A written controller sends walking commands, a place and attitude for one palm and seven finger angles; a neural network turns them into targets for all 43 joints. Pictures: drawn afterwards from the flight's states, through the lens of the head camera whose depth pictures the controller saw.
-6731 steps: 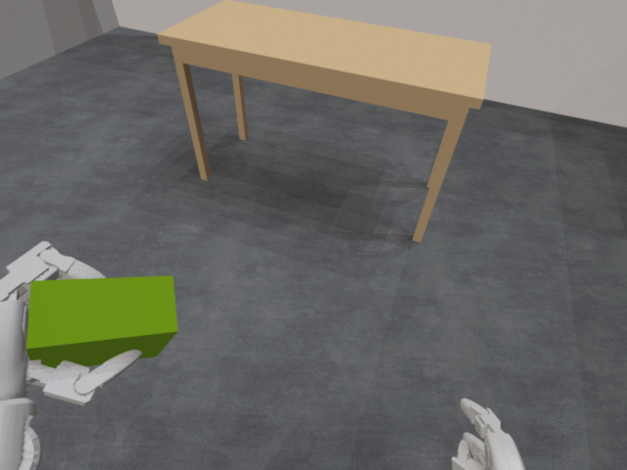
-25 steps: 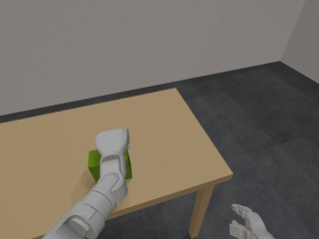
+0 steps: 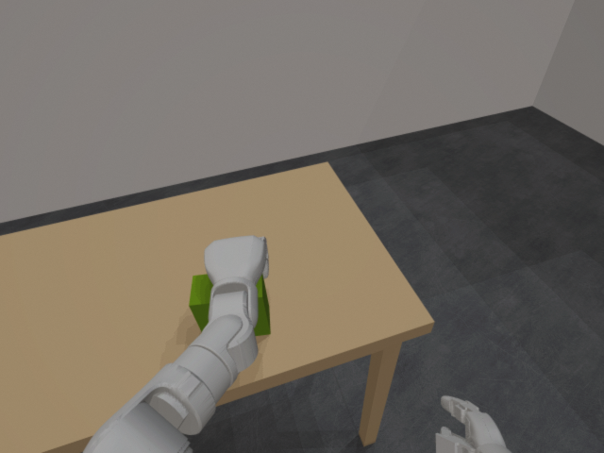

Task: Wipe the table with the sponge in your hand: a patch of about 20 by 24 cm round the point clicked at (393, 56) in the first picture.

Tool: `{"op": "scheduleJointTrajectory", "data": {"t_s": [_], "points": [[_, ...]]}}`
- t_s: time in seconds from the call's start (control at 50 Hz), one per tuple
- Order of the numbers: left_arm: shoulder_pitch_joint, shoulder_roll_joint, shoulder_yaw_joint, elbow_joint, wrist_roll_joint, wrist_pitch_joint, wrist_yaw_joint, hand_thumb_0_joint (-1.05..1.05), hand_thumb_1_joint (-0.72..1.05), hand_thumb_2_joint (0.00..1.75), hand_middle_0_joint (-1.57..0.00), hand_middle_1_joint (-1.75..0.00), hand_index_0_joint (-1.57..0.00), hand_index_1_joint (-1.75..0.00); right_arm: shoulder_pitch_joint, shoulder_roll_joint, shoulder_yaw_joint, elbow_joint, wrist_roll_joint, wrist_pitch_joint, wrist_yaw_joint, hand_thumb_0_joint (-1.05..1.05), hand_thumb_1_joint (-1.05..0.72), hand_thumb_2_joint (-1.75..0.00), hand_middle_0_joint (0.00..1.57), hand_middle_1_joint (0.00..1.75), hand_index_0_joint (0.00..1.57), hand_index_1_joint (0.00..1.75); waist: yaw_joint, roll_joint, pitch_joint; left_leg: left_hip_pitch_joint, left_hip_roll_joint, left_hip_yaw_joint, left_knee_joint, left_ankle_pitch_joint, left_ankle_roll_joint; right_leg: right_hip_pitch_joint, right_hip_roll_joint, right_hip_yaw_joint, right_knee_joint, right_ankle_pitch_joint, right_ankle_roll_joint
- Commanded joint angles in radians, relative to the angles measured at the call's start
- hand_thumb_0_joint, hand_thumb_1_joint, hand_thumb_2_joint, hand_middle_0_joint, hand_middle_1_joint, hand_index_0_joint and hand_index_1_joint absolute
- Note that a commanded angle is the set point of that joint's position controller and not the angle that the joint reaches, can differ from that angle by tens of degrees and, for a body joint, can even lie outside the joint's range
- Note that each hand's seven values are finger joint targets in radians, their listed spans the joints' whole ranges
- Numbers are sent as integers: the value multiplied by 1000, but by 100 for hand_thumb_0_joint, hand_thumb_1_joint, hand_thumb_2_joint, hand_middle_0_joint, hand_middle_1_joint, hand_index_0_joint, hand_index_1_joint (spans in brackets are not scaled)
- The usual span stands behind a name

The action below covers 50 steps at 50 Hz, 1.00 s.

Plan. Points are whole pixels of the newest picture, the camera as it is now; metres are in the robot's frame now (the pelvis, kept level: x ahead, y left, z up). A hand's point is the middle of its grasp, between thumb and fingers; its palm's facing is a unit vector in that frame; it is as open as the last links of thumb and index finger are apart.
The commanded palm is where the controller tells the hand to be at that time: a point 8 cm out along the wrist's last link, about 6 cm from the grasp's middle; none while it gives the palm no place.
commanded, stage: slide across to the third lane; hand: left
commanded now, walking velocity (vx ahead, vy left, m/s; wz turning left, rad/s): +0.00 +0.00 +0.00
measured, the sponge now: (235, 312) +0.34 +0.15 -0.03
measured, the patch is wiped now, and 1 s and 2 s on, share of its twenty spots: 0.70 0.75 0.90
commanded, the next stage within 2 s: wipe forward along the third lane in 0.22 s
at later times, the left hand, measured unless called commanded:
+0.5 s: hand (254, 271) +0.38 +0.12 +0.03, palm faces -0.08 -0.05 -1.00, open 9.7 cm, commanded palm +0.36 +0.11 +0.07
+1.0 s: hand (256, 251) +0.42 +0.12 +0.03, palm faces -0.07 -0.01 -1.00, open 9.7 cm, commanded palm +0.41 +0.12 +0.06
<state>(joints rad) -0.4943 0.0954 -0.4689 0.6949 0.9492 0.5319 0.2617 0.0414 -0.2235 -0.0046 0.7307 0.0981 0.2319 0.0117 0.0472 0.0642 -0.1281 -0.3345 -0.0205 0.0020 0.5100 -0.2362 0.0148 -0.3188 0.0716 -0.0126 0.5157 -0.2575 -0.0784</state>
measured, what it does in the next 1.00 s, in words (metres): stands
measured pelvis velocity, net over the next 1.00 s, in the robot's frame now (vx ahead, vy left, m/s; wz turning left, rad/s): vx -0.02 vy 0.00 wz -0.03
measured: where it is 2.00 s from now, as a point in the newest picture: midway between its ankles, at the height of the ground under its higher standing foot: outside the picture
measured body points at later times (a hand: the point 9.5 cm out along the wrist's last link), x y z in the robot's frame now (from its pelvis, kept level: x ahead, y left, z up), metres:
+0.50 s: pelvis +0.00 -0.01 +0.00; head -0.01 -0.03 +0.45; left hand +0.38 +0.12 +0.09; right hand +0.18 -0.24 -0.11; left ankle +0.02 +0.11 -0.73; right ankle +0.00 -0.07 -0.73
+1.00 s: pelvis -0.02 +0.00 -0.01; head +0.01 -0.01 +0.44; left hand +0.42 +0.12 +0.09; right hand +0.09 -0.25 -0.14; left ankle +0.02 +0.11 -0.73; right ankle +0.00 -0.07 -0.73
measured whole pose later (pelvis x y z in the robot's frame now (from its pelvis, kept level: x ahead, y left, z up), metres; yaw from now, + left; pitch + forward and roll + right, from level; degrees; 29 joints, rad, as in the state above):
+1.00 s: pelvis -0.02 +0.00 -0.01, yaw -2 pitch +11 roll +0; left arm -0.90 0.09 -0.27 1.20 0.93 0.56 0.39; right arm 0.13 -0.23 -0.01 0.81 0.07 0.18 -0.02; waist -0.08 0.04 -0.15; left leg -0.54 0.00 0.02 0.58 -0.23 0.01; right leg -0.52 0.09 0.00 0.56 -0.23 -0.07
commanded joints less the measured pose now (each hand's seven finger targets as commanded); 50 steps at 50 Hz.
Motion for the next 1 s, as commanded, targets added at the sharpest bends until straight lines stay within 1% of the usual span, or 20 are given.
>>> {"op": "scheduleJointTrajectory", "data": {"t_s": [0.0,0.04,0.06,0.14,0.22,0.3,0.34,0.36,0.38,0.44,0.46,0.52,0.56,0.6,0.68,0.76,0.8,0.86,0.88,0.98], "points": [[-316,16,70,-93,-6,1,65,0,10,130,-120,-160,-120,-160,-207,-101,-28,-154,-6,-49,0,0,-90,-90,20,30,20,30,-13,-188,-203,75,-1,-8,-35,117,25,86,-49,88,-97,232,9],[-339,12,70,-79,-11,21,75,0,10,130,-120,-160,-120,-160,-212,-100,-25,-148,-6,-49,0,0,-90,-90,20,30,20,30,-16,-185,-201,66,-4,-3,-34,117,24,93,-53,97,-99,254,11],[-337,34,101,-81,-17,28,75,0,10,130,-120,-160,-120,-160,-221,-102,-26,-148,-8,-49,-1,0,-90,-90,20,30,20,30,-5,-191,-215,61,-3,-6,-40,124,23,109,-51,104,-103,265,9],[-382,3,58,-42,-13,58,74,0,10,130,-120,-160,-120,-160,-216,-98,-23,-139,-4,-44,-3,0,-90,-90,20,30,20,30,-30,-166,-195,62,-4,6,-32,116,26,96,-59,105,-108,271,17],[-443,-26,30,-5,-10,58,62,0,10,130,-120,-160,-120,-160,-204,-98,-24,-133,-2,-40,-6,0,-90,-90,20,30,20,30,-48,-149,-201,69,-4,6,-29,109,29,76,-60,96,-109,252,17],[-458,-43,26,15,-25,31,61,0,10,130,-120,-160,-120,-160,-187,-98,-29,-134,-5,-41,-4,0,-90,-90,20,30,20,30,-50,-157,-229,65,-5,5,-21,115,31,88,-61,93,-99,272,19],[-486,-23,52,74,-28,26,67,0,10,130,-120,-160,-120,-160,-176,-100,-25,-121,-6,-40,-11,0,-90,-90,20,30,20,30,-62,-185,-199,39,-4,6,-22,86,29,68,-62,99,-107,246,24],[-482,19,101,89,-32,21,70,0,10,130,-120,-160,-120,-160,-177,-102,-26,-116,-9,-40,-16,0,-90,-90,20,30,20,30,-51,-203,-210,26,-2,0,-29,86,28,80,-60,107,-109,246,23],[-488,20,95,110,-27,20,75,0,10,130,-120,-160,-120,-160,-171,-103,-23,-116,-9,-39,-20,0,-90,-90,20,30,20,30,-58,-211,-195,15,-3,5,-31,68,27,75,-63,103,-110,225,29],[-535,26,111,154,-13,11,93,0,10,130,-120,-160,-120,-160,-150,-101,-24,-102,-14,-43,-27,0,-90,-90,20,30,20,30,-67,-189,-200,4,-1,10,-23,62,25,57,-66,106,-103,228,29],[-518,54,143,162,-13,10,92,0,10,130,-120,-160,-120,-160,-155,-104,-24,-104,-16,-44,-29,0,-90,-90,20,30,20,30,-52,-184,-217,-8,-1,4,-28,68,22,70,-62,114,-104,229,25],[-574,23,113,216,16,13,105,0,10,130,-120,-160,-120,-160,-127,-101,-26,-90,-18,-42,-30,0,-90,-90,20,30,20,30,-81,-147,-199,-8,3,14,-14,61,22,26,-63,104,-96,218,27],[-573,34,134,241,13,14,108,0,10,130,-120,-160,-120,-160,-123,-102,-28,-92,-18,-45,-29,0,-90,-90,20,30,20,30,-76,-154,-219,-25,5,6,-16,65,21,29,-59,100,-91,218,25],[-604,28,129,272,14,16,118,0,10,130,-120,-160,-120,-160,-103,-105,-28,-86,-20,-46,-29,0,-90,-90,20,30,20,30,-91,-150,-214,-33,8,12,-6,51,22,8,-60,98,-87,206,30],[-601,68,173,302,5,12,138,0,10,130,-120,-160,-120,-160,-76,-111,-33,-78,-28,-54,-31,0,-90,-90,20,30,20,30,-86,-178,-278,-55,11,15,5,75,23,44,-60,96,-68,257,35],[-660,57,170,358,8,27,149,0,10,130,-120,-160,-120,-160,-60,-115,-32,-67,-23,-60,-31,0,-90,-90,20,30,20,30,-111,-192,-244,-95,17,8,4,38,23,-5,-58,91,-71,207,39],[-697,83,182,379,14,33,157,0,10,130,-120,-160,-120,-160,-40,-123,-34,-54,-27,-67,-32,0,-90,-90,20,30,20,30,-124,-171,-229,-96,21,14,9,15,24,-38,-57,91,-75,165,42],[-746,97,195,393,6,37,160,0,10,130,-120,-160,-120,-160,-29,-121,-34,-52,-29,-77,-35,0,-90,-90,20,30,20,30,-129,-144,-252,-109,21,10,13,6,26,-43,-56,83,-71,145,42],[-753,128,209,408,12,35,163,0,10,130,-120,-160,-120,-160,-10,-130,-35,-43,-31,-79,-36,0,-90,-90,20,30,20,30,-133,-155,-262,-114,23,11,16,6,25,-42,-56,84,-63,147,44],[-767,134,214,448,13,37,166,0,10,130,-120,-160,-120,-160,18,-132,-36,-41,-32,-91,-34,0,-90,-90,20,30,20,30,-142,-137,-293,-127,28,14,25,12,25,-48,-53,79,-51,161,46]]}}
